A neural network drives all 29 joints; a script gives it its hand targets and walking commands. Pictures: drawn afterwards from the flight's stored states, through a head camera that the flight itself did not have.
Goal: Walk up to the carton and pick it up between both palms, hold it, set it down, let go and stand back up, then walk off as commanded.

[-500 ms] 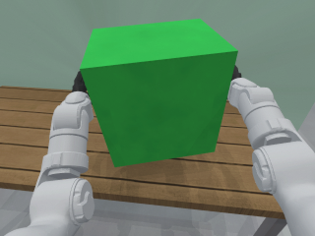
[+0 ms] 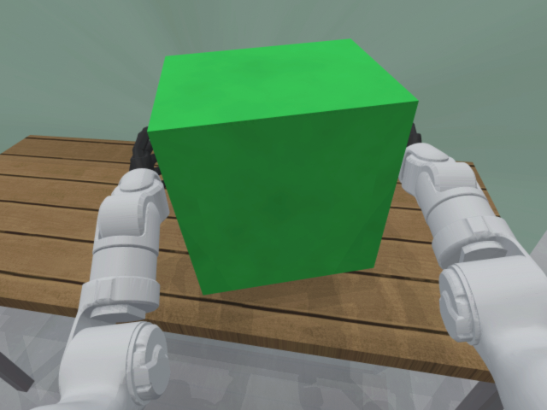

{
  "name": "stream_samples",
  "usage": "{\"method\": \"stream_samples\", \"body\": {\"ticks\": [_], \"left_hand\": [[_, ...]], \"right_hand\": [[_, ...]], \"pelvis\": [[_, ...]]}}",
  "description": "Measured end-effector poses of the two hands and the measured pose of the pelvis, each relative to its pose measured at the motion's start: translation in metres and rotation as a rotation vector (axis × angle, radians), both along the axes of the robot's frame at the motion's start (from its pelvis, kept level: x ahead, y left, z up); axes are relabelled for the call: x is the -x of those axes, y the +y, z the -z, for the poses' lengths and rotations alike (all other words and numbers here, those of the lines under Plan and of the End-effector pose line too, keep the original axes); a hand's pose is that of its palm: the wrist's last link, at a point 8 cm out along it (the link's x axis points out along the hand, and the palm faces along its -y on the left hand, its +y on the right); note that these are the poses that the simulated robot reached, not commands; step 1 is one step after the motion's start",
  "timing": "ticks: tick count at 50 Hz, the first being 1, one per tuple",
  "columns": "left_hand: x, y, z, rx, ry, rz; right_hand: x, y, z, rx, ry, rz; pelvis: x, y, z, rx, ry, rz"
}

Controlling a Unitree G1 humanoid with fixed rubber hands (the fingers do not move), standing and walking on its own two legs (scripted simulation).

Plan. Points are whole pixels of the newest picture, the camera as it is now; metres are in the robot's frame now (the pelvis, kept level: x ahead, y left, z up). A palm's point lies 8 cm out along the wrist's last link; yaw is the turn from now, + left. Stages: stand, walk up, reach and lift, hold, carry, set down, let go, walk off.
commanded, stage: set down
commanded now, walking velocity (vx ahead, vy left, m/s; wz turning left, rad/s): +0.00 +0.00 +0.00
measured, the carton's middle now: (275, 168) +0.44 +0.02 +0.19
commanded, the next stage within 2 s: none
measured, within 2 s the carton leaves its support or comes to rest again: rests again in 1.74 s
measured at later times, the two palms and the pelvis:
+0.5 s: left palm (157, 197) +0.37 +0.18 +0.19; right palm (406, 165) +0.44 -0.18 +0.20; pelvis +0.00 +0.00 +0.00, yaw -1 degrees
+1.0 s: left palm (171, 211) +0.38 +0.17 +0.16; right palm (403, 179) +0.46 -0.19 +0.16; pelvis +0.00 -0.01 +0.00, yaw -2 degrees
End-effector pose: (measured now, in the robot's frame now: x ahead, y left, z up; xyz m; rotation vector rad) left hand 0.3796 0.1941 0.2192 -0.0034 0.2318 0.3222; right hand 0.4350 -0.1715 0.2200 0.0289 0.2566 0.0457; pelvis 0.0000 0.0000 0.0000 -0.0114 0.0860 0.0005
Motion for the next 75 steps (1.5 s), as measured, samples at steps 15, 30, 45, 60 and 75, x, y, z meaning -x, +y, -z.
{"method": "stream_samples", "body": {"ticks": [15,30,45,60,75], "left_hand": [[0.002,-0.010,0.023,0.018,0.018,-0.010],[0.005,-0.010,0.036,0.030,0.039,-0.047],[-0.002,-0.018,0.057,0.031,0.059,-0.056],[-0.004,-0.018,0.074,0.031,0.066,-0.079],[-0.002,-0.018,0.090,0.034,0.073,-0.072]], "right_hand": [[-0.003,-0.009,0.012,0.016,0.013,-0.009],[-0.010,-0.008,0.031,0.015,0.033,-0.042],[-0.020,-0.015,0.054,0.023,0.049,-0.053],[-0.029,-0.013,0.075,0.025,0.054,-0.077],[-0.024,-0.014,0.092,0.032,0.059,-0.072]], "pelvis": [[-0.001,-0.001,0.000,-0.004,-0.001,0.019],[0.003,-0.004,0.000,-0.011,0.024,0.019],[0.000,-0.009,0.000,-0.015,0.069,0.025],[-0.004,-0.007,0.000,-0.016,0.100,0.034],[-0.004,-0.003,0.000,-0.015,0.113,0.039]]}}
